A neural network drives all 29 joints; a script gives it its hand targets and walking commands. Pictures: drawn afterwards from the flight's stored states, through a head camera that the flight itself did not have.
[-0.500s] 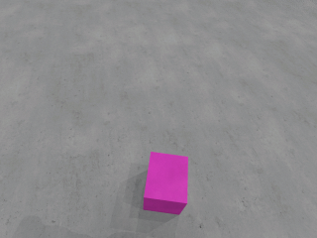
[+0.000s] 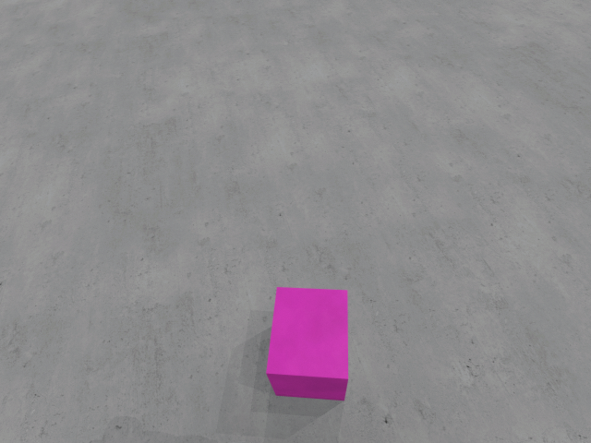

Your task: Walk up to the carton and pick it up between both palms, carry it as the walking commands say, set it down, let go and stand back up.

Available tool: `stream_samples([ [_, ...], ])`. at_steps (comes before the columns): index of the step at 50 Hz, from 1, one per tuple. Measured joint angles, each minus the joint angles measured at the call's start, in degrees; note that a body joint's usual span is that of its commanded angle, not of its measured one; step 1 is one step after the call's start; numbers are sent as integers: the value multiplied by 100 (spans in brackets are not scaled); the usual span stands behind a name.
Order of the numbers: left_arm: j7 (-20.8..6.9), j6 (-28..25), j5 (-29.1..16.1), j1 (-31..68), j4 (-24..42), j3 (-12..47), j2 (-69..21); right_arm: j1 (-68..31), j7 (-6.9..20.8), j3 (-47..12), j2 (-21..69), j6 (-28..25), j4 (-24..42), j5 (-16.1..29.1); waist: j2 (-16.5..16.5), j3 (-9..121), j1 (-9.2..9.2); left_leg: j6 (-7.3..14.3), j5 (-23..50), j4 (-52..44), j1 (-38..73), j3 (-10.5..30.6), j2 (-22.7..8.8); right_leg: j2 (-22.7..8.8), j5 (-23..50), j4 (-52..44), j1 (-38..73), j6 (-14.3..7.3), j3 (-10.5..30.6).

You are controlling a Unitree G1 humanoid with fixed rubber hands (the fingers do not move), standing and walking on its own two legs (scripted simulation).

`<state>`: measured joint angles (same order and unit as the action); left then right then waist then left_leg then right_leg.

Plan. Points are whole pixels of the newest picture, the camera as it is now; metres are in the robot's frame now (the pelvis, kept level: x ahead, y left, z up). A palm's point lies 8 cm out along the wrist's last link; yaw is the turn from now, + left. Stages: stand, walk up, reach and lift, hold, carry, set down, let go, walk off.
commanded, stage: walk up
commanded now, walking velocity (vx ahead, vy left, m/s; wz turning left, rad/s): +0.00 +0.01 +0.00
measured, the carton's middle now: (310, 344) +0.46 +0.01 -0.66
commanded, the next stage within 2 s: stand in 0.22 s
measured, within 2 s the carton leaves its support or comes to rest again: neither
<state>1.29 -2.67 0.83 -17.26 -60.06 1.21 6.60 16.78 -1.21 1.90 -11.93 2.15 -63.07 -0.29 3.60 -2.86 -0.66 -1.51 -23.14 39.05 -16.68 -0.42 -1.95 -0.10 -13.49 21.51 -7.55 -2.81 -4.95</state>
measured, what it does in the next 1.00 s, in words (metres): steps on the spot: left foot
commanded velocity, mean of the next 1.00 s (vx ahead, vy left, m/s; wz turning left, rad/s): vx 0.00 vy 0.00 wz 0.00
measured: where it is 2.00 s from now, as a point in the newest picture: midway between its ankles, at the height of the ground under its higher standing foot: outside the picture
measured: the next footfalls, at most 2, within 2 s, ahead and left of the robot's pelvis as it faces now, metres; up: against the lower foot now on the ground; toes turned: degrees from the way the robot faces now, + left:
left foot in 0.12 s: +0.03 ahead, +0.14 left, +0.00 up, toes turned -8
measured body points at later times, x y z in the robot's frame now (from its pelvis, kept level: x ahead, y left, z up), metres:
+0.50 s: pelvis +0.00 +0.00 +0.00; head +0.01 -0.01 +0.45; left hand -0.02 +0.21 -0.16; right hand -0.01 -0.22 -0.17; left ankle -0.01 +0.13 -0.75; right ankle -0.02 -0.08 -0.75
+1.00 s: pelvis -0.03 +0.02 -0.04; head +0.09 +0.02 +0.39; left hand +0.14 +0.23 -0.17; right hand +0.13 -0.21 -0.17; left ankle -0.01 +0.14 -0.75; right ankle -0.02 -0.08 -0.75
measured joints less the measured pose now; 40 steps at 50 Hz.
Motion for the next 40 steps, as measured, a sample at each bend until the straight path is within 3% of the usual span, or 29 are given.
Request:
stream_samples([
  [3, 38, 2, 25, 54, -28, 20, -14, -71, -24, -51, 71, -6, -62, 40, -6, -42, 12, -38, 161, -291, 208, -63, 4, 38, -83, 100, 24, -45, -50],
  [6, 61, 47, 11, 116, -48, 2, 37, -138, -67, -84, 97, -49, -112, 27, 66, -64, 24, -36, 1045, -1200, 643, -69, -60, 164, -245, 339, -7, -67, -140],
  [14, 79, 121, -68, 103, -180, -82, 236, -307, -116, -131, 229, -104, -214, -40, -280, -16, 121, -51, 1005, -1706, 1044, -175, -36, 142, -146, 96, 234, -51, -82],
  [27, 72, 128, -45, -148, -433, -57, 111, -198, -86, -207, 416, -188, -394, -22, -259, -115, 73, -14, 1174, -1916, 1080, -215, -34, 149, 63, -161, 276, -23, -43],
  [29, 26, 503, -253, -57, 421, 60, 219, -220, -136, -302, 355, 159, 557, 211, -273, 45, 16, 121, 721, -1328, 437, -146, 18, 116, -117, 303, -312, -29, -36],
  [32, 42, 1342, -393, 1040, 1398, 84, 503, -1110, -199, -324, -13, 913, 1346, 404, -201, 53, 25, 178, 673, -558, -399, -113, -49, 100, -317, 1091, -1125, -59, -121],
  [37, -6, 3227, -550, 2310, 1926, -71, 770, -2367, -69, -402, -377, 2755, 1991, 770, -266, 360, 95, 103, 683, -275, -1046, -253, -42, 58, -405, 1520, -1893, -26, 20],
  [40, -79, 3770, -494, 2121, 2069, -129, 596, -2318, 70, -334, -220, 3302, 2300, 530, -268, 466, 69, 126, 769, -495, -1047, -227, 36, 26, -342, 1339, -1911, 28, 70],
])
